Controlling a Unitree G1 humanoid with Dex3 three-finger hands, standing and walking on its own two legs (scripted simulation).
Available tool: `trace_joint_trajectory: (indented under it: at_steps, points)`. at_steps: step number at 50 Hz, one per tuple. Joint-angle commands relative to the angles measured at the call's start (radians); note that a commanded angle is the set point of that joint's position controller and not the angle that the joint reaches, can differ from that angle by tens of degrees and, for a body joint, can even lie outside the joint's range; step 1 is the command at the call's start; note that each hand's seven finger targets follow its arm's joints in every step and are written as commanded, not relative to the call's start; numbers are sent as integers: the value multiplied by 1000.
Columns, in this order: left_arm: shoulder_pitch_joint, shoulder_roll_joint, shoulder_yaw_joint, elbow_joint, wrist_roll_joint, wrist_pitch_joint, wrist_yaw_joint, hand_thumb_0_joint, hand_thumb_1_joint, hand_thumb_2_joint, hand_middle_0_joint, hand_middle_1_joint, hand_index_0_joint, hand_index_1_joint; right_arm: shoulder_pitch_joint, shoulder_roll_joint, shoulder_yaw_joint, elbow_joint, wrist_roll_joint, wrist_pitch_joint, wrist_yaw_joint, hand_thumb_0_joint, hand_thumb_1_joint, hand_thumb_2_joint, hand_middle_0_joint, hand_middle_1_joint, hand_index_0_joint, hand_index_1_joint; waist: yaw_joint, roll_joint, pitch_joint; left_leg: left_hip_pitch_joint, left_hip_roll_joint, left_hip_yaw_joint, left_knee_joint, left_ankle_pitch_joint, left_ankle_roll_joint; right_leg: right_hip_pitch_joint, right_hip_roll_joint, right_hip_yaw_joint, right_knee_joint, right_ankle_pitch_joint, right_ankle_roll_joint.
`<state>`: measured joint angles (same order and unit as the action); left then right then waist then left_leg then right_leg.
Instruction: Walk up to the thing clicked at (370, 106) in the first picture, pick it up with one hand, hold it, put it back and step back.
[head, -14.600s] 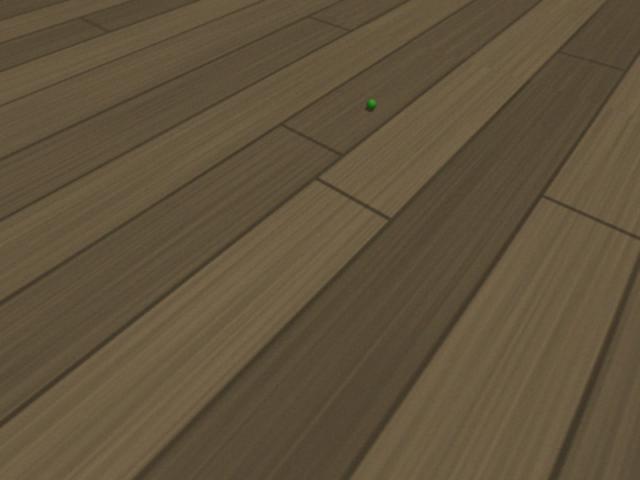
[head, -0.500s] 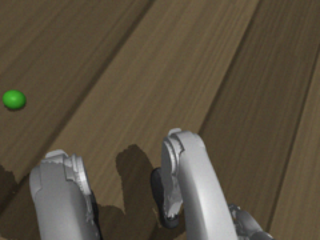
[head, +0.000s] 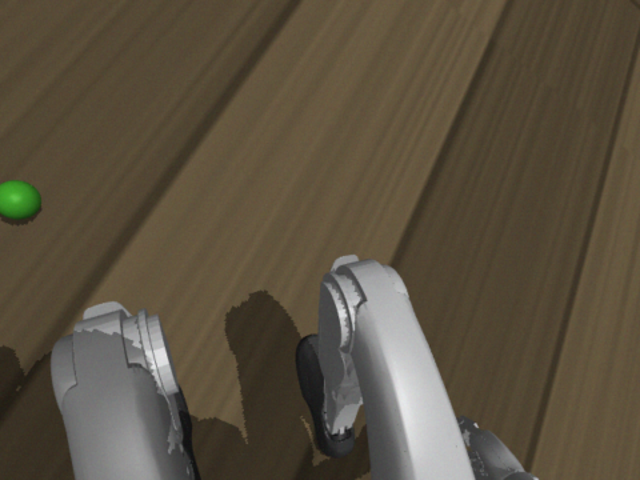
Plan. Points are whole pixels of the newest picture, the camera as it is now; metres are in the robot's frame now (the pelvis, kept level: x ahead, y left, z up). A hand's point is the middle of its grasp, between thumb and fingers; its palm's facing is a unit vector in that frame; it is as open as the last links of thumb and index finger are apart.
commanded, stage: approach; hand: left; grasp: from above
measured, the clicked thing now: (17, 199) +0.49 +0.33 -0.29
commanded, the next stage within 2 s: close in in 0.62 s
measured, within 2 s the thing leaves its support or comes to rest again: neither
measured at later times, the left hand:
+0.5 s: hand (3, 156) +0.51 +0.30 -0.17, palm faces -0.39 -0.08 -0.92, open 13.1 cm
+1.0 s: hand out of the picture +0.46 +0.33 -0.19, palm faces -0.45 -0.11 -0.88, open 13.6 cm
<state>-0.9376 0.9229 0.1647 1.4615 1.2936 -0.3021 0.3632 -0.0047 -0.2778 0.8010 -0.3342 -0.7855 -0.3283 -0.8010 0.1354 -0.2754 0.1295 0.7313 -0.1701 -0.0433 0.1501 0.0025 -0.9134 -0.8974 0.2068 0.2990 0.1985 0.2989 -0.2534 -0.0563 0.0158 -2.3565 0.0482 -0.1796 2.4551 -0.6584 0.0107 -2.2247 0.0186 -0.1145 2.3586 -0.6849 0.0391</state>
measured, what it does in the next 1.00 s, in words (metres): stands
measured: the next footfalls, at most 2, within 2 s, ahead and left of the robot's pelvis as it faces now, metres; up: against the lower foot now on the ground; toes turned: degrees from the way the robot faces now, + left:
none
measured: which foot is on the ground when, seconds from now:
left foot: down 0.00-1.00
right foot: down 0.00-1.00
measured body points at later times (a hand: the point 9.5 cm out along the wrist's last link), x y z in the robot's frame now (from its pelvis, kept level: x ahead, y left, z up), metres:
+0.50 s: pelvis +0.00 +0.00 +0.00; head +0.26 +0.08 +0.36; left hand +0.52 +0.30 -0.12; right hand +0.04 -0.27 -0.08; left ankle +0.08 +0.13 -0.28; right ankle +0.10 -0.12 -0.28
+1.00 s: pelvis +0.00 +0.00 +0.00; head +0.25 +0.11 +0.36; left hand +0.48 +0.33 -0.14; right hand +0.07 -0.27 -0.08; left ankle +0.08 +0.13 -0.28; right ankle +0.10 -0.12 -0.28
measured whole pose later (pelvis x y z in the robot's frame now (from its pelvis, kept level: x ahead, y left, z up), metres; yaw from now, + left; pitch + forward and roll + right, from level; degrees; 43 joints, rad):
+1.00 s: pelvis +0.00 +0.00 +0.00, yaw -1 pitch +31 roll -11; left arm -1.03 0.92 0.08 1.53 1.29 -0.28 0.39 -0.01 -0.45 0.96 -0.16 -0.94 -0.16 -0.95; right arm 0.12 -0.30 0.17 0.69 -0.18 -0.07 0.16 0.00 -0.91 -0.89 0.21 0.30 0.20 0.30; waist -0.29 -0.08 0.04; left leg -2.36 0.04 -0.20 2.47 -0.67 0.00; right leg -2.22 0.02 -0.13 2.37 -0.69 0.04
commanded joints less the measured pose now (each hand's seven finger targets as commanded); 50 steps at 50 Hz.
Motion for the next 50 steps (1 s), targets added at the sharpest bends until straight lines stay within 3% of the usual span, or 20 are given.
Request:
trace_joint_trajectory:
  at_steps: [1,3,5,7,9,11,12,15,18,24,28,29,30,33,34,38,40,43,45,50]
  points:
    - [-295,297,45,-180,-18,7,49,0,-316,838,-367,-724,-320,-773,189,-270,-92,-2,0,-9,-12,0,-904,-899,200,300,200,300,12,418,-677,585,-17,97,-250,163,8,256,36,-76,-230,223,-67]
    - [-317,262,11,-160,-15,16,43,0,-329,814,-255,-819,-257,-817,202,-272,-90,1,-1,-14,-8,0,-894,-891,200,300,200,300,-14,412,-646,574,-14,93,-247,155,8,235,35,-78,-227,220,-68]
    - [-352,214,-22,-155,-27,15,43,0,-348,835,-249,-832,-246,-835,204,-272,-93,1,0,-19,-9,0,-895,-891,200,300,200,300,-42,407,-626,560,-13,89,-248,123,9,218,35,-81,-235,198,-67]
    - [-374,196,-43,-154,-19,15,44,0,-352,844,-250,-830,-245,-835,211,-272,-94,9,2,-22,-11,0,-894,-891,200,300,200,300,-39,414,-644,569,-12,84,-257,107,5,213,37,-85,-238,184,-70]
    - [-426,150,-78,-149,-28,23,47,0,-352,846,-249,-836,-245,-839,219,-273,-91,8,1,-27,-12,0,-893,-891,200,300,200,300,-64,404,-628,569,-9,81,-252,98,5,198,39,-86,-247,183,-70]
    - [-476,150,-90,-130,-21,33,59,0,-366,858,-236,-845,-233,-849,229,-278,-83,12,1,-31,-15,0,-892,-890,200,300,200,300,-81,406,-637,572,-9,80,-243,117,5,202,40,-89,-241,205,-68]
    - [-481,185,-70,-132,-8,40,72,0,-364,858,-241,-843,-236,-848,234,-283,-77,12,-2,-33,-17,0,-892,-890,200,300,200,300,-74,434,-649,577,-12,84,-247,137,4,219,38,-90,-235,218,-66]
    - [-483,196,-69,-46,10,79,92,0,-363,857,-256,-826,-246,-836,238,-280,-62,2,-6,-37,-14,0,-893,-891,200,300,200,300,-77,434,-636,566,-11,93,-235,155,6,228,41,-85,-231,242,-69]
    - [-474,236,-38,-17,15,122,105,0,-370,856,-246,-842,-239,-849,245,-283,-44,-14,-9,-41,-11,0,-893,-891,200,300,200,300,-72,425,-657,545,-14,102,-225,198,14,275,43,-80,-228,286,-64]
    - [-348,260,-17,-12,-39,195,61,0,-379,851,-234,-861,-234,-861,210,-285,-35,-63,13,-34,-2,0,-895,-891,200,300,200,300,-27,421,-689,524,-13,111,-241,206,20,339,50,-70,-229,288,-66]
    - [-264,294,14,-101,-97,190,7,0,-415,872,-201,-877,-202,-876,202,-282,-42,-70,27,-24,1,0,-894,-891,200,300,200,300,-3,358,-698,458,-14,117,-235,193,31,402,51,-57,-240,279,-57]
    - [-265,305,24,-124,-102,177,-6,0,-427,887,-200,-882,-197,-886,195,-290,-47,-82,29,-22,2,0,-896,-891,200,300,200,300,-9,349,-685,438,-13,116,-230,184,30,408,51,-56,-243,270,-59]
    - [-259,263,-4,-126,-107,169,-25,0,-438,891,-192,-888,-188,-892,211,-279,-47,-64,29,-20,1,0,-896,-891,200,300,200,300,-16,332,-653,431,-14,116,-224,163,31,387,51,-53,-249,248,-59]
    - [-339,343,49,-259,-114,107,-41,0,-453,914,-188,-882,-176,-894,209,-295,-59,-79,24,-16,-8,0,-895,-891,200,300,200,300,-28,330,-705,438,-11,105,-208,159,27,414,49,-53,-259,236,-57]
    - [-331,290,11,-235,-107,93,-46,0,-464,917,-176,-895,-166,-904,232,-280,-58,-44,20,-12,-9,0,-896,-891,200,300,200,300,-28,354,-685,452,-11,107,-207,140,22,397,48,-48,-264,217,-59]
    - [-392,203,-45,-225,-87,35,-34,0,-504,941,-139,-924,-133,-930,250,-285,-70,-28,11,-15,-11,0,-898,-896,200,300,200,300,-80,355,-626,482,-11,84,-212,86,14,290,48,-78,-269,164,-65]
    - [-374,171,-68,-153,-80,21,-15,0,-500,948,-124,-949,-126,-947,249,-282,-67,-18,8,-19,-8,0,-897,-895,200,300,200,300,-81,351,-582,490,-11,74,-229,68,10,259,46,-92,-259,148,-67]
    - [-379,166,-83,-103,-45,9,14,0,-492,977,-132,-949,-128,-953,239,-292,-61,-18,0,-20,-7,0,-894,-894,200,300,200,300,-77,394,-577,556,-9,54,-250,99,-3,215,43,-113,-225,175,-73]
    - [-402,202,-71,-106,-23,10,42,0,-461,994,-150,-959,-146,-962,226,-297,-53,-21,-3,-21,-6,0,-892,-894,200,300,200,300,-64,439,-615,600,-7,58,-244,158,-5,225,45,-114,-214,221,-71]
    - [-411,226,-43,0,13,33,110,0,-484,988,-127,-936,-109,-955,214,-302,-36,-21,-20,-36,4,0,-892,-898,200,300,200,300,-89,435,-575,584,-6,65,-222,209,0,219,48,-118,-194,268,-67]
